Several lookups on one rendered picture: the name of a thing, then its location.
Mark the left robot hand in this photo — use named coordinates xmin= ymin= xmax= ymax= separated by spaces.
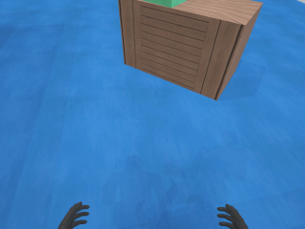
xmin=57 ymin=201 xmax=90 ymax=229

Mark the pedestal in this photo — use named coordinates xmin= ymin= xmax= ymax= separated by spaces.
xmin=117 ymin=0 xmax=263 ymax=101

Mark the right robot hand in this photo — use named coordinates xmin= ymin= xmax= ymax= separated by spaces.
xmin=217 ymin=203 xmax=249 ymax=229

